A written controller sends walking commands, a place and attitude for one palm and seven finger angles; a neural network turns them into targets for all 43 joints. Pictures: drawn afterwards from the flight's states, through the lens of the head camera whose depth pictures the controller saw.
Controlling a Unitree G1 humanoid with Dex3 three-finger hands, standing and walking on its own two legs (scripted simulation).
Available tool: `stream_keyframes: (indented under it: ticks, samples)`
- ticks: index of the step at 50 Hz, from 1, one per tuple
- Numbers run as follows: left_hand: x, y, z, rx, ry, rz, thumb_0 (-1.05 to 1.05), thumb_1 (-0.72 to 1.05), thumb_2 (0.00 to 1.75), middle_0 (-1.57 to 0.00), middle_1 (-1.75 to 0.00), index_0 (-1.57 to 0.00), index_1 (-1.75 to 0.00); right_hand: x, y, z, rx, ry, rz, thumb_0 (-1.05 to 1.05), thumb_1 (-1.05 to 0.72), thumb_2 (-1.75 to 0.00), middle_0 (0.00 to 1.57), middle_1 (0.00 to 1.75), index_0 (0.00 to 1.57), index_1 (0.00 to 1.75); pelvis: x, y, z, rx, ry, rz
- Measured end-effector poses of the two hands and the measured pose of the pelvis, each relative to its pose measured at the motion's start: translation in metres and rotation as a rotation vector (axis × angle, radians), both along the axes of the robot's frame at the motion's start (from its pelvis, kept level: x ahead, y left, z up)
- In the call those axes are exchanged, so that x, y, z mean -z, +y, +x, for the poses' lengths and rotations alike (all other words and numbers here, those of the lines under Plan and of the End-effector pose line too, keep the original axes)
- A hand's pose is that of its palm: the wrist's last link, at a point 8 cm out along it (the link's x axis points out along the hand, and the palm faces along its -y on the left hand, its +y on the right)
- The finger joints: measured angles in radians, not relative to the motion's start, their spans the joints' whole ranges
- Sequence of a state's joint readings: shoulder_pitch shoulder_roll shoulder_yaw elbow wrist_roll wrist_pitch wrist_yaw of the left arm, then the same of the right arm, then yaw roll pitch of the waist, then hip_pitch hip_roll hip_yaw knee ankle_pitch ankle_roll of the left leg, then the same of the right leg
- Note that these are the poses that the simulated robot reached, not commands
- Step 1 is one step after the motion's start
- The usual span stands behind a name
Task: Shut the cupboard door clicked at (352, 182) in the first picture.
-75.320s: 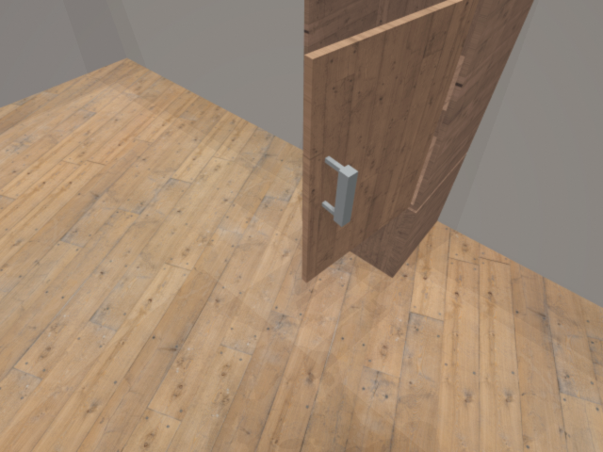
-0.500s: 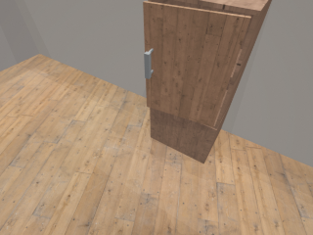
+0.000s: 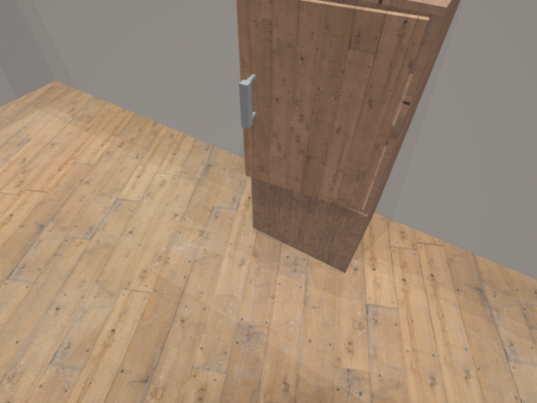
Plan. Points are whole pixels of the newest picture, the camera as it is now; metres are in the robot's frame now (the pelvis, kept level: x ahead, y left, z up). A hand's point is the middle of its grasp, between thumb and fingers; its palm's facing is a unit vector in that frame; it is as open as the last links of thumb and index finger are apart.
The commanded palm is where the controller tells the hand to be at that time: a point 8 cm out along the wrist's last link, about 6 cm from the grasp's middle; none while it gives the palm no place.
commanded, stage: look to check the result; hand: left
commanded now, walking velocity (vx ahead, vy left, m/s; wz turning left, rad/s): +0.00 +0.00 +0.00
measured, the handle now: (249, 101) +0.87 +0.09 -0.02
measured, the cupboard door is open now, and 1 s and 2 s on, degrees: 8 8 8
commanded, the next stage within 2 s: walk to a spot facing it in 0.42 s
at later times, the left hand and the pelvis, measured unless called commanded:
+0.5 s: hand out of the picture +0.06 +0.19 -0.17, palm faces -0.01 -0.97 -0.24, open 7.4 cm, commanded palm none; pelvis +0.03 -0.01 +0.00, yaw +0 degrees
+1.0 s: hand out of the picture +0.04 +0.17 -0.19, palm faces -0.07 -0.98 -0.20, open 7.4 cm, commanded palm none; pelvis +0.03 -0.01 -0.01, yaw -7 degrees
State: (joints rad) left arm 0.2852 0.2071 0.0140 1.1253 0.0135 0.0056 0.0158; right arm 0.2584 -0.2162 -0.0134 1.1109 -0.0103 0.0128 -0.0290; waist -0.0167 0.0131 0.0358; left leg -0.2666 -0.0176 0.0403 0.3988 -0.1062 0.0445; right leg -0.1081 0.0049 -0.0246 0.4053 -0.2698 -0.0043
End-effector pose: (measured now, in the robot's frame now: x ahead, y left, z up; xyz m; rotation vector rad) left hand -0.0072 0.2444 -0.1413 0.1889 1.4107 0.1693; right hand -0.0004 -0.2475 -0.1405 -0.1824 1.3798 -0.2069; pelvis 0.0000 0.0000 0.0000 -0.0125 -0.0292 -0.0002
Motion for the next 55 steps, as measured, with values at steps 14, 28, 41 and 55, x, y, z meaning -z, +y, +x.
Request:
stream_keyframes:
  ticks: [14, 28, 41, 55]
  samples:
    - [-0.003, 0.003, 0.028, 0.018, -0.013, 0.016, 0.00, 0.91, 0.90, -0.20, -0.30, -0.20, -0.30, -0.005, -0.014, 0.041, -0.030, -0.043, -0.020, 0.00, -0.91, -0.90, 0.20, 0.30, 0.20, 0.30, -0.002, -0.004, 0.014, 0.004, -0.001, 0.003]
    - [-0.004, -0.003, 0.065, 0.027, -0.067, 0.009, 0.00, 0.91, 0.90, -0.20, -0.30, -0.20, -0.30, -0.007, -0.016, 0.074, -0.052, -0.079, -0.022, 0.00, -0.91, -0.90, 0.20, 0.30, 0.20, 0.30, -0.003, -0.007, 0.031, 0.000, 0.006, 0.009]
    - [0.005, -0.019, 0.051, 0.012, 0.000, -0.022, 0.00, 0.91, 0.90, -0.20, -0.30, -0.20, -0.30, 0.003, 0.005, 0.067, 0.000, -0.058, 0.021, 0.00, -0.91, -0.90, 0.20, 0.30, 0.20, 0.30, 0.002, -0.008, 0.036, 0.041, 0.009, 0.005]
    - [0.008, -0.027, 0.064, 0.112, -0.009, 0.004, 0.00, 0.91, 0.90, -0.20, -0.30, -0.20, -0.30, 0.023, -0.014, 0.011, 0.151, -0.030, 0.019, 0.00, -0.91, -0.90, 0.20, 0.30, 0.20, 0.30, 0.016, -0.017, 0.017, 0.163, 0.025, 0.017]
